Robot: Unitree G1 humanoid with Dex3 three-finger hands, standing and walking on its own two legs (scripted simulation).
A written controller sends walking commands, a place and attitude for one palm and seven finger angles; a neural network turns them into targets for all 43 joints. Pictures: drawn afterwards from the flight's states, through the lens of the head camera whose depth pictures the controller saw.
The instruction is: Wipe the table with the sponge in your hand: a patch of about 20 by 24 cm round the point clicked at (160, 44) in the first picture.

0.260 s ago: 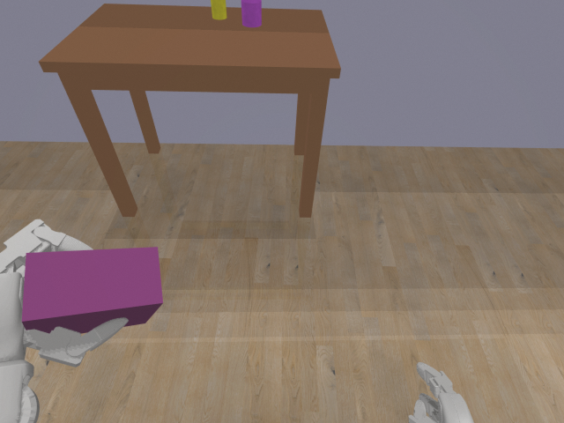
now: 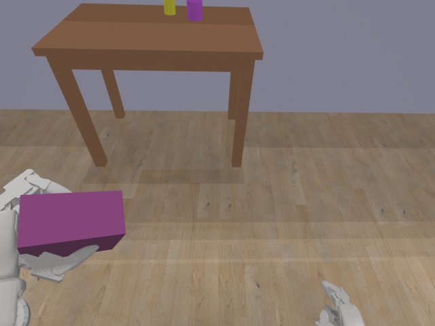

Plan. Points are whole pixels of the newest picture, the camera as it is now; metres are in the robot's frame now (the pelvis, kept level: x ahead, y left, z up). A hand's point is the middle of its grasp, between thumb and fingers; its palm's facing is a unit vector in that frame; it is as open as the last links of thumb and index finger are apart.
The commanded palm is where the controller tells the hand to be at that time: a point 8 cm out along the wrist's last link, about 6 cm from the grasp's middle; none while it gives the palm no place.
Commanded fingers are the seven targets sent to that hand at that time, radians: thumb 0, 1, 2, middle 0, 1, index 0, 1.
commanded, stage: look at it before walking up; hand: left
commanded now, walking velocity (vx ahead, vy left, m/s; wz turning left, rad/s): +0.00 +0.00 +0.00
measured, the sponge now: (88, 224) +0.22 +0.21 +0.14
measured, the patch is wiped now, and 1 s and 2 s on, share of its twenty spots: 0.00 0.00 0.00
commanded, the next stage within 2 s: walk to a spot facing it in 0.14 s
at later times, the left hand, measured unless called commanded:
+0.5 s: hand (40, 240) +0.19 +0.25 +0.16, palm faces +0.44 -0.81 -0.39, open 10.0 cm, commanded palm +0.13 +0.29 +0.18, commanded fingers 0.00 0.10 1.30 -1.20 -1.60 -1.20 -1.60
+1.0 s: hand out of the picture +0.08 +0.27 +0.17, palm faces +0.67 -0.63 -0.39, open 10.0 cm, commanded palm +0.02 +0.29 +0.18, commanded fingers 0.00 0.10 1.30 -1.20 -1.60 -1.20 -1.60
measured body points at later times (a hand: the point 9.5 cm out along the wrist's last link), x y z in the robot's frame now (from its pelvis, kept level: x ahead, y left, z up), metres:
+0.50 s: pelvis -0.01 +0.00 -0.01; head -0.01 +0.01 +0.44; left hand +0.16 +0.29 +0.18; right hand +0.15 -0.23 -0.09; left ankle +0.04 +0.12 -0.74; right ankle +0.04 -0.12 -0.74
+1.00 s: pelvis -0.03 -0.03 +0.00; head -0.03 -0.02 +0.45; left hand +0.04 +0.30 +0.19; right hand +0.20 -0.21 -0.08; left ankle -0.08 +0.10 -0.71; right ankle +0.02 -0.12 -0.74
